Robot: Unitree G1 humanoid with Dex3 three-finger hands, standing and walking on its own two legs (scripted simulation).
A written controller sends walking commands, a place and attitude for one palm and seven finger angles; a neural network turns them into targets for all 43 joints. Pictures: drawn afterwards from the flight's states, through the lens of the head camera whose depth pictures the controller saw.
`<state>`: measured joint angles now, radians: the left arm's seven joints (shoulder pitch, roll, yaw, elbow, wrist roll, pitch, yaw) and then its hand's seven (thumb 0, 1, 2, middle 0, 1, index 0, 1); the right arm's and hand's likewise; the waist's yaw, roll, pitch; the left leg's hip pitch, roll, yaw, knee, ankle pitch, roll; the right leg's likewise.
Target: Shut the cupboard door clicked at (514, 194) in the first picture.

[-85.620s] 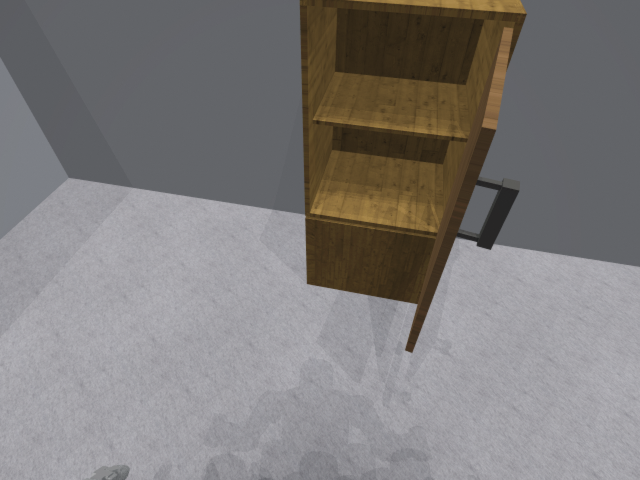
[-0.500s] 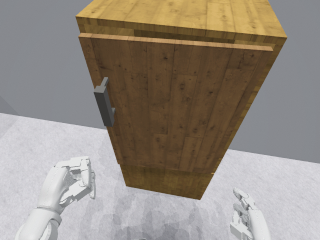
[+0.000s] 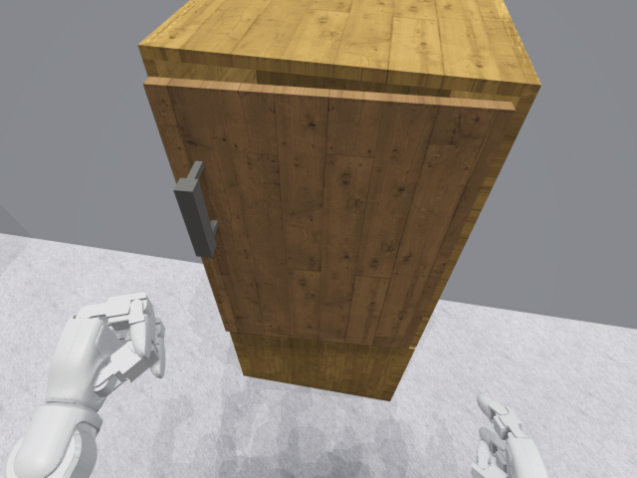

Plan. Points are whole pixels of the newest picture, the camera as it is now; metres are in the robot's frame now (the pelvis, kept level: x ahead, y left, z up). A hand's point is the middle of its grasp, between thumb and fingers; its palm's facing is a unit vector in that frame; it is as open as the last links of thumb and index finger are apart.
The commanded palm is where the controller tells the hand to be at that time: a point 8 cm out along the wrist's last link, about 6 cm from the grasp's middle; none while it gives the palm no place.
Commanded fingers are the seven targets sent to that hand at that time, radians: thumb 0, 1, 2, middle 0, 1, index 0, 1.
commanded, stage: raise the hand and make a fist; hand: left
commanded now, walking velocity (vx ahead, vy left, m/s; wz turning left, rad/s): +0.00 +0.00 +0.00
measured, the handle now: (201, 210) +0.44 +0.20 +0.09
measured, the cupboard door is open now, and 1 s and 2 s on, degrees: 4 4 2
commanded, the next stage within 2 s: bring the fist close to the handle in 0.04 s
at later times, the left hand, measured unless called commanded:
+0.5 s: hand (180, 326) +0.26 +0.18 +0.08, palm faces -0.05 -1.00 -0.04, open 3.1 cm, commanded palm +0.24 +0.24 +0.09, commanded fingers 0.00 0.90 0.90 -1.30 -1.50 -1.30 -1.50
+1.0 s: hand (188, 280) +0.32 +0.18 +0.10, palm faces -0.02 -1.00 -0.03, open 3.1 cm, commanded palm +0.30 +0.23 +0.09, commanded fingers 0.00 0.90 0.90 -1.30 -1.50 -1.30 -1.50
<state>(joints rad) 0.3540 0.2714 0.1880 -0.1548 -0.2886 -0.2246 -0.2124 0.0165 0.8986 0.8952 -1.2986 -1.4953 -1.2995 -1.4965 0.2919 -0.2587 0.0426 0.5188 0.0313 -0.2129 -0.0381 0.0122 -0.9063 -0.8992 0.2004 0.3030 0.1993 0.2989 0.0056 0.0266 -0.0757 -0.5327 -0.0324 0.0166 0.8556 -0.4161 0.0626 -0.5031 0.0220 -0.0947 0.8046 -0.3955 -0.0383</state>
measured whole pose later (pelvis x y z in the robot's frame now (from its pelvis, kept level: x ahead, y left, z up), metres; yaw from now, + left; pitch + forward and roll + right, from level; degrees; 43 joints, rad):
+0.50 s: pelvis +0.00 -0.02 +0.00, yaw +0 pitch +6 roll -1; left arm 0.15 0.31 0.23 0.11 -0.32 -0.16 -0.34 0.01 0.90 0.90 -1.30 -1.50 -1.30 -1.50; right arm 0.27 -0.28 0.05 0.55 0.05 -0.19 -0.07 0.01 -0.91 -0.90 0.20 0.30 0.20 0.30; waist 0.00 0.04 -0.08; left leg -0.54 -0.02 0.01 0.84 -0.41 0.03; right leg -0.52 0.04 -0.10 0.81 -0.40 -0.06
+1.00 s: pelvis +0.01 -0.01 +0.00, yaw -1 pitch +7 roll -1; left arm -0.04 0.28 0.21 0.22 -0.27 -0.21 -0.25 0.01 0.90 0.90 -1.30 -1.50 -1.30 -1.50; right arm 0.26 -0.25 0.04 0.57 0.04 -0.15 -0.04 0.01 -0.91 -0.90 0.20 0.30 0.20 0.30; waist -0.01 0.03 -0.07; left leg -0.53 -0.03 0.03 0.81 -0.40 0.06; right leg -0.52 0.02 -0.08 0.79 -0.39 -0.04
